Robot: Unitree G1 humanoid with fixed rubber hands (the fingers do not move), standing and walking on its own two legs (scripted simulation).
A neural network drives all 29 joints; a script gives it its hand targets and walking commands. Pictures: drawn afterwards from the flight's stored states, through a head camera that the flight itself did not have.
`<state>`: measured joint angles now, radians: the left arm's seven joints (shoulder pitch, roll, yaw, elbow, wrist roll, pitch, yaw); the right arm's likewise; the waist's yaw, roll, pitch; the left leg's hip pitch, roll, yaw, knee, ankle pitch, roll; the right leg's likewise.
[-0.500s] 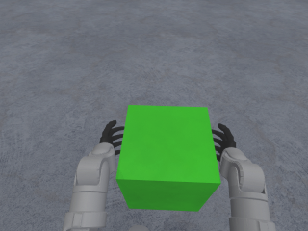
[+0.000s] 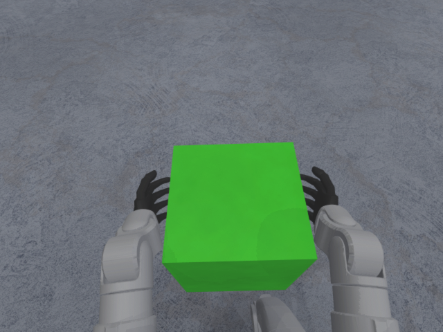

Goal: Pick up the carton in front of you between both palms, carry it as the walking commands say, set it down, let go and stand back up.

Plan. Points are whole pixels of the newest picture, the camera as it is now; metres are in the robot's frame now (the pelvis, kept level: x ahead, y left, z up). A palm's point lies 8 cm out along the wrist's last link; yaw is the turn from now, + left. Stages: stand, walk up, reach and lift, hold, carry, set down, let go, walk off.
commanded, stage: carry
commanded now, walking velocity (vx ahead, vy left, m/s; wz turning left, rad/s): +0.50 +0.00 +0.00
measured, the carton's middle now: (234, 224) +0.32 -0.03 -0.03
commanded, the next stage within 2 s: none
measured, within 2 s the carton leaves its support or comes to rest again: neither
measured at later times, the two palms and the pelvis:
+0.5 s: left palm (139, 71) +0.61 +0.13 +0.12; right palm (279, 63) +0.62 -0.17 +0.12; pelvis +0.34 -0.03 +0.03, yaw +2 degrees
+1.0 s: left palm (139, 14) +0.88 +0.16 +0.11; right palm (250, 8) +0.88 -0.14 +0.12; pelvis +0.65 +0.01 +0.02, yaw +0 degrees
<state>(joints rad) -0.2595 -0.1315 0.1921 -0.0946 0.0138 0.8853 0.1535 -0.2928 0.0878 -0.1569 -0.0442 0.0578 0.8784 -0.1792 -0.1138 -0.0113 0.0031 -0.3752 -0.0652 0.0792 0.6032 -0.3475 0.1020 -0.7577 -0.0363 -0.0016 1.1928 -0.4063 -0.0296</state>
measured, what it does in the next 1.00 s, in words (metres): walks ahead: right foot, then left foot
